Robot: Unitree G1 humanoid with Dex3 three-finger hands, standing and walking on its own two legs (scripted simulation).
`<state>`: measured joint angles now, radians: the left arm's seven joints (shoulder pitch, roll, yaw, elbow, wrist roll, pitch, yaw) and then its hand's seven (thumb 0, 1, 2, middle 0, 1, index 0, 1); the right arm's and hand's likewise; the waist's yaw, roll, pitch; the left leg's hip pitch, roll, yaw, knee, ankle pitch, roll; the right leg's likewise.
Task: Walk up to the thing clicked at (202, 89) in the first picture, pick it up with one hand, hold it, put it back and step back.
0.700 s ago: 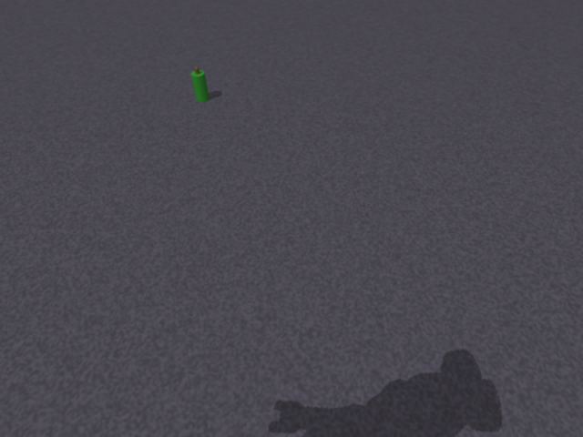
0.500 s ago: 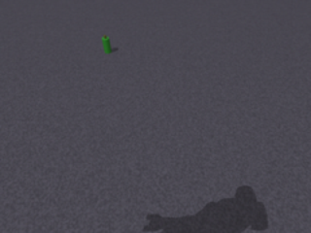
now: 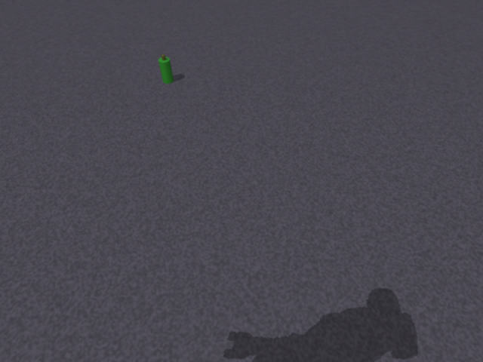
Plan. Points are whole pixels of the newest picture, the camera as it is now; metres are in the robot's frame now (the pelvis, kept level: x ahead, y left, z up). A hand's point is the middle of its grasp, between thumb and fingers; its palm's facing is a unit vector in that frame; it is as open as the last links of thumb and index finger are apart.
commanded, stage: stand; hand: left
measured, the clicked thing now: (165, 68) +2.08 +0.56 -0.68
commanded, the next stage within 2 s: walk up in 0.42 s
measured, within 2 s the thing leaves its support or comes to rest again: neither
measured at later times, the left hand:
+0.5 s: hand out of the picture +0.08 +0.26 -0.15, palm faces +0.00 -0.95 -0.33, open 7.4 cm
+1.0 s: hand (50, 302) +0.25 +0.40 -0.15, palm faces +0.06 -0.94 -0.33, open 7.4 cm
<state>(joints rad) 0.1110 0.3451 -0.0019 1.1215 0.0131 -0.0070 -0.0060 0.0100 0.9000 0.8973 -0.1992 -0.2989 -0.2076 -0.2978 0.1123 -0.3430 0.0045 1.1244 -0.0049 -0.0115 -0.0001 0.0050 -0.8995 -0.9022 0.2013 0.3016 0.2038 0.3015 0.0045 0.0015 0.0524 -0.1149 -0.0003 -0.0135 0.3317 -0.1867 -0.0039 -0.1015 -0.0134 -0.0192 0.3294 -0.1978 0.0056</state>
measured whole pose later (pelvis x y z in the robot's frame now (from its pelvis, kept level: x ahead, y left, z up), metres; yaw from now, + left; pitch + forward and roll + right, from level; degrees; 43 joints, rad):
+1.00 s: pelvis +0.20 +0.11 -0.01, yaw +7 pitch -2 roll +1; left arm 0.19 0.47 0.05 0.98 0.01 -0.04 -0.10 0.01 0.90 0.90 -0.20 -0.30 -0.21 -0.30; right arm 0.30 -0.39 -0.06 0.96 0.00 -0.08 0.07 0.00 -0.90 -0.90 0.20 0.30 0.21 0.30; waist -0.02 -0.08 0.02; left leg -0.11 0.00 0.09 0.42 -0.27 0.04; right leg -0.52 -0.11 -0.02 0.94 -0.25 0.00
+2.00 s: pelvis +0.79 +0.20 -0.01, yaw +8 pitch -2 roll +1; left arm 0.20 0.44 0.05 0.90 0.02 -0.03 -0.10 0.01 0.90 0.90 -0.20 -0.30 -0.21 -0.30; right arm 0.35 -0.40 -0.05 0.89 0.00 -0.10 0.05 0.01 -0.90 -0.90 0.20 0.30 0.21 0.30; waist -0.03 -0.05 0.07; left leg -0.04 0.02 0.15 0.39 -0.32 0.01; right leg -0.55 -0.12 -0.02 0.67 -0.10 -0.02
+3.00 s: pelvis +1.27 +0.22 -0.03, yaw +8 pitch -3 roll +1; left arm 0.23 0.43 0.07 0.90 0.02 -0.06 -0.08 0.01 0.90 0.90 -0.20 -0.30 -0.21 -0.30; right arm 0.35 -0.44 -0.06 0.89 -0.01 -0.06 0.04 0.01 -0.89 -0.90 0.20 0.30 0.21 0.30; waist -0.02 0.02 0.06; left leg -0.12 0.10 0.08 0.70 -0.47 0.00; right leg -0.41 -0.07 -0.06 0.64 -0.18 -0.01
